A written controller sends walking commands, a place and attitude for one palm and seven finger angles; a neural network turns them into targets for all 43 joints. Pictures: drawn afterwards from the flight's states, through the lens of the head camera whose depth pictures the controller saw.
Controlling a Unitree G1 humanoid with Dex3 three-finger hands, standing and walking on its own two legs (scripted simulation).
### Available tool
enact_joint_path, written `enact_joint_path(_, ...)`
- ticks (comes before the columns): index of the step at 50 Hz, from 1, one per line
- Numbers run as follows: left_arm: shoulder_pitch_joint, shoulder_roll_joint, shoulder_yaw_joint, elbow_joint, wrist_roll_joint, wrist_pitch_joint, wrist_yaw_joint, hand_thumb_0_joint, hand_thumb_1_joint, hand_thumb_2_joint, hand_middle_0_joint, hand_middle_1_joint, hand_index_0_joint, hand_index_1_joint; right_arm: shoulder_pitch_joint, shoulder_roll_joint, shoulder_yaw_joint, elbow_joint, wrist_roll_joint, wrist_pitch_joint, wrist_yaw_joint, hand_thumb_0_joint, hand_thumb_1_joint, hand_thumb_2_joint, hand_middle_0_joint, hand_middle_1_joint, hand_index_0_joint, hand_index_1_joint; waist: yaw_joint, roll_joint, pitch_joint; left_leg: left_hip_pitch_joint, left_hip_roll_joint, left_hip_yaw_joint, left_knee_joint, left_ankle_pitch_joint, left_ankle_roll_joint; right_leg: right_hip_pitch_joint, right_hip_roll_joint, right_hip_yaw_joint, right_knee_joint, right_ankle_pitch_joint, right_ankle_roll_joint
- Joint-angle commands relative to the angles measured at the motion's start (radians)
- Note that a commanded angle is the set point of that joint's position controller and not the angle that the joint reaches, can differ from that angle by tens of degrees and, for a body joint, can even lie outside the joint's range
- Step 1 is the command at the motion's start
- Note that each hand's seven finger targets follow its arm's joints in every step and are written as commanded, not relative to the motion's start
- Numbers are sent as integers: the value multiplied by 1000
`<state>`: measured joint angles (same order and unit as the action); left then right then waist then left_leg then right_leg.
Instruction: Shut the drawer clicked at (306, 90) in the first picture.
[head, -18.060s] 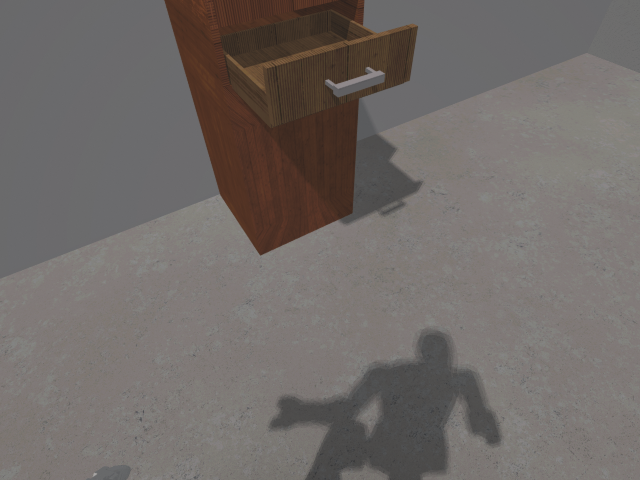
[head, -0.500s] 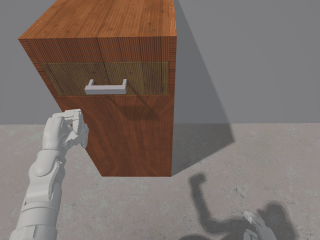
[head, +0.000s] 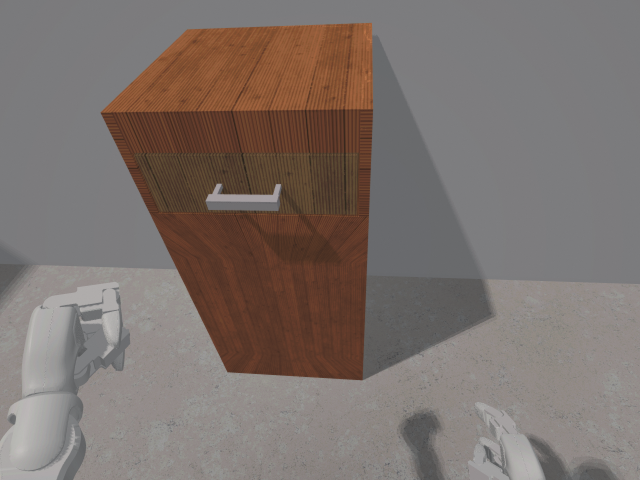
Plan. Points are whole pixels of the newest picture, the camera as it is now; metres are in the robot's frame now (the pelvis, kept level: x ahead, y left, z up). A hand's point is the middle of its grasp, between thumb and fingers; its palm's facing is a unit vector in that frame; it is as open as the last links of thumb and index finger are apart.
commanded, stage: draw the hand back to the body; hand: left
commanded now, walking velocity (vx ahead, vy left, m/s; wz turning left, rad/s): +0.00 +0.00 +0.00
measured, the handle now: (245, 195) +0.59 +0.21 +0.03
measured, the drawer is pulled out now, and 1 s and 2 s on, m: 0.00 0.00 0.00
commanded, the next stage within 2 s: step back with the hand held close in 0.34 s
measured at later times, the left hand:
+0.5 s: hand (76, 369) +0.17 +0.25 +0.16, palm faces +0.41 -0.82 -0.39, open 3.2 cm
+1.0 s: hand (35, 397) +0.15 +0.27 +0.15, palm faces +0.33 -0.79 -0.51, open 3.2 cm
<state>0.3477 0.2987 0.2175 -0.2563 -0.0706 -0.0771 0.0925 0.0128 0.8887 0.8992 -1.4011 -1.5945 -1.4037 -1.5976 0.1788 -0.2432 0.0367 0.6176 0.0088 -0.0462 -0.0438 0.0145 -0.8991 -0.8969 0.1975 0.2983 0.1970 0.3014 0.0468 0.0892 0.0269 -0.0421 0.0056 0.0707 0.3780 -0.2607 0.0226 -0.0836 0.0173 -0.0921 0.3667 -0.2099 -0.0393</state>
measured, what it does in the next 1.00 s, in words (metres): shifts its weight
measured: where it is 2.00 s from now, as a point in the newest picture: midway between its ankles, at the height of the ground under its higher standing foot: outside the picture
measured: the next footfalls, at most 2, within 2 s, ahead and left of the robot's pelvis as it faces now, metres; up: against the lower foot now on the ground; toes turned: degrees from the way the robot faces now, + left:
none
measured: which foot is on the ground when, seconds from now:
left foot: down 0.00-1.00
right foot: down 0.00-1.00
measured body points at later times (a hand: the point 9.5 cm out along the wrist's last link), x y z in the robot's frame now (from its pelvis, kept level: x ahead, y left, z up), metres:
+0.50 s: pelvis -0.01 +0.01 +0.00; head -0.03 -0.02 +0.45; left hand +0.14 +0.29 +0.18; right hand +0.17 -0.21 -0.09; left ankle -0.03 +0.10 -0.74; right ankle +0.00 -0.09 -0.74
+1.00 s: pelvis -0.05 +0.03 -0.01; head -0.02 +0.03 +0.44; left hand +0.12 +0.31 +0.18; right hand +0.13 -0.21 -0.09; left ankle -0.03 +0.10 -0.74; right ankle +0.00 -0.10 -0.74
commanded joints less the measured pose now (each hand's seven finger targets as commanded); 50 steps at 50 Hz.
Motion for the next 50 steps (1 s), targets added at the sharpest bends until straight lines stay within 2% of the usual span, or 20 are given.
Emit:
enact_joint_path(1, -25, 196, 138, -314, -4, -78, 17, 0, 900, 900, -1400, -1600, -1400, -1600, -120, -91, -49, -166, -5, -73, -10, 0, -900, -900, 200, 300, 200, 300, 6, -43, -106, -27, 9, -57, -28, 259, 13, 51, -34, 79, -44, 215, 17)
enact_joint_path(3, 18, 192, 142, -350, -4, -81, 18, 0, 900, 900, -1400, -1600, -1400, -1600, -122, -91, -51, -168, -3, -83, -11, 0, -900, -900, 200, 300, 200, 300, 5, -41, -74, -37, 10, -61, -28, 233, 12, 33, -33, 83, -54, 182, 17)
enact_joint_path(7, 118, 200, 175, -398, -3, -89, 23, 0, 900, 900, -1400, -1600, -1400, -1600, -117, -89, -56, -169, -1, -101, -17, 0, -900, -900, 200, 300, 200, 300, 15, -61, -60, -47, 15, -64, -25, 202, 11, 17, -28, 85, -62, 140, 16)
enact_joint_path(9, 124, 184, 164, -401, 2, -94, 26, 0, 900, 900, -1400, -1600, -1400, -1600, -111, -86, -55, -161, -1, -111, -21, 0, -900, -900, 200, 300, 200, 300, 7, -36, -32, -50, 15, -62, -26, 172, 11, -10, -30, 85, -64, 107, 17)
enact_joint_path(11, 100, 171, 151, -379, 5, -96, 28, 0, 900, 900, -1400, -1600, -1400, -1600, -107, -89, -57, -154, -1, -117, -23, 0, -900, -900, 200, 300, 200, 300, -1, -78, 5, -62, 16, -68, -31, 134, 14, -38, -29, 81, -75, 56, 19)
enact_joint_path(12, 90, 176, 151, -370, 7, -94, 29, 0, 900, 900, -1400, -1600, -1400, -1600, -109, -93, -58, -152, 0, -121, -26, 0, -900, -900, 200, 300, 200, 300, 0, -69, 16, -59, 15, -67, -32, 116, 16, -49, -30, 86, -87, 33, 18)
enact_joint_path(16, 87, 180, 160, -377, 9, -105, 36, 0, 900, 900, -1400, -1600, -1400, -1600, -105, -89, -58, -147, -3, -131, -31, 0, -900, -900, 200, 300, 200, 300, 7, -59, -33, -52, 12, -69, -32, 112, 18, -22, -36, 86, -76, 23, 17)
enact_joint_path(23, 84, 185, 166, -397, 10, -101, 36, 0, 900, 900, -1400, -1600, -1400, -1600, -110, -86, -53, -147, -6, -143, -32, 0, -900, -900, 200, 300, 200, 300, 16, -19, -26, -56, 15, -78, -43, 139, 8, 0, -30, 85, -67, 59, 12)
enact_joint_path(24, -39, 331, 324, -492, 9, -147, 42, 0, 900, 900, -1400, -1600, -1400, -1600, -91, -107, -56, -184, -3, -118, -26, 0, -900, -900, 200, 300, 200, 300, -21, -62, 59, -165, 31, -97, -26, 46, 31, -92, -78, 204, -122, 53, 15)
enact_joint_path(25, 68, 256, 276, -389, 12, -150, 34, 0, 900, 900, -1400, -1600, -1400, -1600, -82, -90, -60, -160, -8, -102, -26, 0, -900, -900, 200, 300, 200, 300, -27, -116, 49, -153, 27, -105, -4, 43, 32, -108, -104, 208, -139, 32, 9)
enact_joint_path(26, 143, 204, 235, -354, 16, -147, 28, 0, 900, 900, -1400, -1600, -1400, -1600, -76, -90, -64, -165, -10, -87, -20, 0, -900, -900, 200, 300, 200, 300, -29, -133, 25, -138, 29, -96, 11, 62, 30, -119, -113, 205, -143, 28, 11)
enact_joint_path(27, 154, 203, 233, -384, 16, -157, 25, 0, 900, 900, -1400, -1600, -1400, -1600, -87, -94, -68, -174, -14, -79, -18, 0, -900, -900, 200, 300, 200, 300, -28, -92, -1, -138, 27, -96, 7, 99, 30, -105, -111, 193, -126, 83, 10)
enact_joint_path(29, 212, 176, 206, -380, 17, -160, 21, 0, 900, 900, -1400, -1600, -1400, -1600, -81, -102, -74, -179, -15, -59, -16, 0, -900, -900, 200, 300, 200, 300, -34, -67, -63, -140, 40, -93, -2, 153, 27, -69, -108, 162, -75, 160, 18)
enact_joint_path(32, 246, 206, 226, -422, 19, -164, 29, 0, 900, 900, -1400, -1600, -1400, -1600, -88, -109, -83, -197, -13, -39, -20, 0, -900, -900, 200, 300, 200, 300, -32, -37, -132, -163, 52, -104, -13, 244, 27, -19, -94, 129, -7, 261, 26)
enact_joint_path(34, 269, 219, 243, -438, 19, -164, 33, 0, 900, 900, -1400, -1600, -1400, -1600, -83, -104, -90, -211, -7, -27, -22, 0, -900, -900, 200, 300, 200, 300, -32, -75, -173, -169, 62, -112, -5, 306, 25, 3, -86, 116, 33, 316, 32)
enact_joint_path(37, 281, 259, 284, -478, 16, -164, 42, 0, 900, 900, -1400, -1600, -1400, -1600, -96, -103, -97, -224, -5, -15, -29, 0, -900, -900, 200, 300, 200, 300, -28, -74, -207, -200, 68, -121, 10, 360, 24, 27, -87, 120, 81, 396, 34)
enact_joint_path(40, 297, 245, 271, -500, 21, -163, 42, 0, 900, 900, -1400, -1600, -1400, -1600, -85, -103, -100, -236, -2, -11, -31, 0, -900, -900, 200, 300, 200, 300, -32, -51, -203, -230, 84, -129, 11, 370, 26, 19, -78, 114, 125, 396, 39)
enact_joint_path(43, 295, 245, 273, -519, 28, -162, 42, 0, 900, 900, -1400, -1600, -1400, -1600, -83, -109, -101, -242, -4, -16, -33, 0, -900, -900, 200, 300, 200, 300, -30, -10, -183, -296, 108, -156, -18, 317, 37, 23, -59, 112, 176, 326, 44)
enact_joint_path(47, 275, 246, 287, -525, 41, -164, 45, 0, 900, 900, -1400, -1600, -1400, -1600, -85, -118, -103, -249, -9, -34, -36, 0, -900, -900, 200, 300, 200, 300, -27, 15, -133, -479, 144, -186, -75, 71, 73, 76, -38, 128, 251, 219, 49)
enact_joint_path(50, 273, 229, 286, -513, 46, -174, 46, 0, 900, 900, -1400, -1600, -1400, -1600, -71, -114, -103, -253, -4, -44, -35, 0, -900, -900, 200, 300, 200, 300, -38, -39, -97, -570, 142, -196, -81, -94, 83, 89, -40, 151, 269, 219, 47)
